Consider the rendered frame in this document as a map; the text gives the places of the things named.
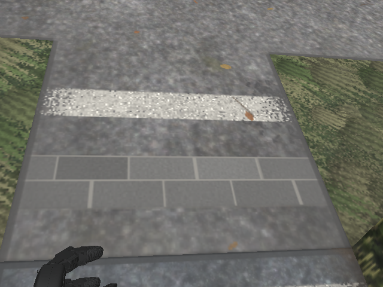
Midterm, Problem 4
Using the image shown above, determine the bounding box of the robot left hand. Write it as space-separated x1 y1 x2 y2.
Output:
34 246 117 287

